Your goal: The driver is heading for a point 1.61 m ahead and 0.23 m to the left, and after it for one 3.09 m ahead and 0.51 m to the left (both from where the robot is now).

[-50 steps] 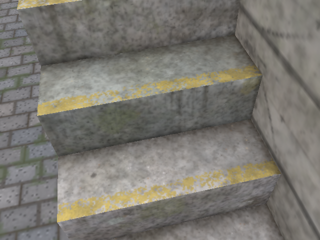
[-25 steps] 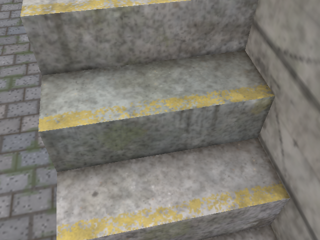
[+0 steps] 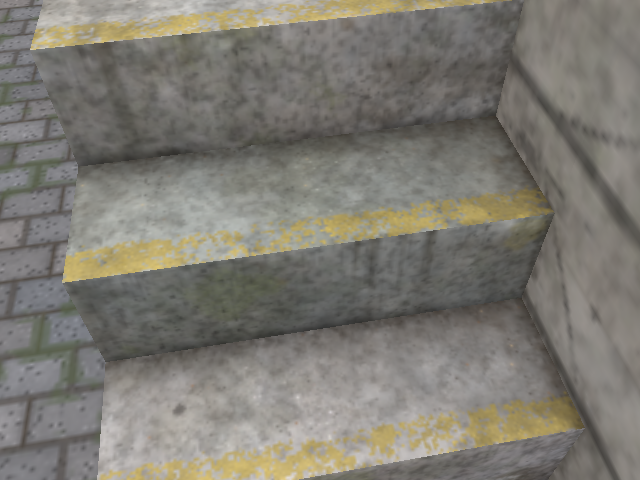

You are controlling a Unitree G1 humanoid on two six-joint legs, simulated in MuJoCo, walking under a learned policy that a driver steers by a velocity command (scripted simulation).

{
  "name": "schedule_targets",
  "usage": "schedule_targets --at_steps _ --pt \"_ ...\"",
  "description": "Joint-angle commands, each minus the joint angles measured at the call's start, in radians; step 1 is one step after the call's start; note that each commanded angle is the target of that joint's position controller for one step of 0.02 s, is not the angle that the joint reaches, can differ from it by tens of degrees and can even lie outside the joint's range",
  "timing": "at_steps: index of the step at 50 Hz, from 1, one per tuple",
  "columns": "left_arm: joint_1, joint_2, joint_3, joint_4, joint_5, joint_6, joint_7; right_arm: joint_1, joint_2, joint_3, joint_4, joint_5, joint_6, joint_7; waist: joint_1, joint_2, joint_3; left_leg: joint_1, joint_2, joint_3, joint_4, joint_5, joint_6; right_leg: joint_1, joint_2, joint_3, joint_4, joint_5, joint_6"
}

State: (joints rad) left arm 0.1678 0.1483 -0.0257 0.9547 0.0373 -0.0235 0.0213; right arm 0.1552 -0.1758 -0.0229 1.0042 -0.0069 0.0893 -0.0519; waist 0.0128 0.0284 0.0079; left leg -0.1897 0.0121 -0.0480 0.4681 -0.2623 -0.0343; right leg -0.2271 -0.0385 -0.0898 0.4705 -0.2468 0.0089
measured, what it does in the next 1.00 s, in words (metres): shifts its weight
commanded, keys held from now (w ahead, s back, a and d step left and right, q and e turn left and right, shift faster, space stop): w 1.00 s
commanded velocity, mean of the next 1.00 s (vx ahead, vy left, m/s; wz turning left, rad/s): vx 0.12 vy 0.05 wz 0.00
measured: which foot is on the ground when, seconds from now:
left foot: down 0.00-1.00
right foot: down 0.00-1.00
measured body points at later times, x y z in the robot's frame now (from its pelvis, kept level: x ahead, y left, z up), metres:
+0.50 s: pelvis -0.01 +0.04 +0.01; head +0.01 +0.04 +0.46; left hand +0.07 +0.28 -0.14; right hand +0.06 -0.20 -0.14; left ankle -0.03 +0.13 -0.74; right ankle +0.00 -0.13 -0.74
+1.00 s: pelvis +0.00 +0.05 +0.01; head +0.02 +0.05 +0.45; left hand +0.04 +0.30 -0.14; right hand +0.08 -0.19 -0.14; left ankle -0.03 +0.13 -0.74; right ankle +0.00 -0.13 -0.74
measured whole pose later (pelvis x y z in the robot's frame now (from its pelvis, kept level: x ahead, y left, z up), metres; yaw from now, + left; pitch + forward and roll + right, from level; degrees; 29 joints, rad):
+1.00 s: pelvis +0.00 +0.05 +0.01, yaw +1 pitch +1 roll +1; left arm 0.18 0.22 -0.02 1.10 0.02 -0.05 0.02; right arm 0.18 -0.20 -0.02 0.97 -0.02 0.05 -0.03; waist 0.03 -0.01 0.02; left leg -0.15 -0.11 -0.04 0.35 -0.21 0.07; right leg -0.21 -0.16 -0.06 0.40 -0.20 0.10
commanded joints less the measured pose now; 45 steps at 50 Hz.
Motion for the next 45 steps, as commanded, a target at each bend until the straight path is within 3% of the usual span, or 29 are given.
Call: schedule_targets --at_steps 1,2,4,7,15,21,22,25,40,45 --pt "0.023 0.109 0.017 -0.038 0.013 -0.024 -0.005 -0.001 -0.138 -0.033 -0.023 0.017 -0.012 0.008 0.016 -0.047 -0.003 -0.032 0.06 -0.073 -0.114 0.137 0.093 0.04 -0.095 0.095 -0.171 -0.062 0.003" --pt "-0.024 0.119 0.022 -0.041 0.011 -0.024 -0.001 -0.001 -0.107 -0.027 -0.018 0.006 -0.023 0.009 0.003 -0.051 0.038 -0.045 0.06 -0.079 -0.137 0.154 0.094 0.021 -0.086 0.085 -0.156 -0.022 0.019" --pt "-0.011 0.13 0.027 -0.038 0.004 -0.017 0.013 0.009 -0.104 -0.027 -0.001 -0.007 -0.04 0.005 0.016 -0.003 0.003 -0.011 0.053 -0.078 -0.136 0.264 0.087 0.034 -0.081 0.071 -0.133 0.053 0.022" --pt "-0.005 0.124 0.027 -0.029 -0.001 -0.016 0.015 0.043 -0.095 -0.024 0.012 -0.005 -0.05 0.006 0.011 -0.003 -0.05 0.018 0.048 -0.075 -0.133 0.3 0.082 0.057 -0.083 0.064 -0.135 0.073 0.021" --pt "-0.011 0.137 0.027 -0.005 -0.005 -0.005 0.016 0.053 -0.109 -0.021 0.004 -0.005 -0.054 0.011 0.006 -0.009 -0.035 0.025 0.041 -0.082 -0.142 0.301 0.093 0.043 -0.096 0.055 -0.141 0.057 0.041" --pt "-0.005 0.155 0.028 0.02 -0.01 -0.012 0.012 0.053 -0.12 -0.021 -0.008 -0.007 -0.054 0.015 0.003 -0.031 -0.025 0.05 0.04 -0.09 -0.152 0.347 0.098 0.027 -0.104 0.049 -0.144 0.067 0.063" --pt "0.003 0.141 0.022 0.036 -0.016 -0.015 0.011 0.047 -0.109 -0.017 -0.017 -0.016 -0.051 0.02 0.003 -0.025 -0.026 0.053 0.039 -0.09 -0.152 0.354 0.102 0.032 -0.109 0.047 -0.137 0.074 0.056" --pt "0.009 0.155 0.022 0.056 -0.017 -0.02 0.01 0.043 -0.113 -0.019 -0.028 -0.014 -0.048 0.024 0.002 -0.033 -0.021 0.063 0.038 -0.091 -0.155 0.365 0.106 0.022 -0.112 0.044 -0.133 0.064 0.06" --pt "0.027 0.168 0.018 0.113 -0.019 -0.029 0.009 0.027 -0.115 -0.019 -0.063 -0.017 -0.038 0.024 0.009 -0.027 -0.025 0.081 0.028 -0.093 -0.16 0.388 0.112 0.011 -0.124 0.036 -0.123 0.053 0.077" --pt "0.028 0.176 0.021 0.117 -0.021 -0.03 0.001 0.039 -0.114 -0.015 -0.066 -0.013 -0.049 0.017 0.015 -0.033 -0.021 0.072 0.026 -0.094 -0.164 0.39 0.111 0.01 -0.129 0.039 -0.117 0.056 0.085"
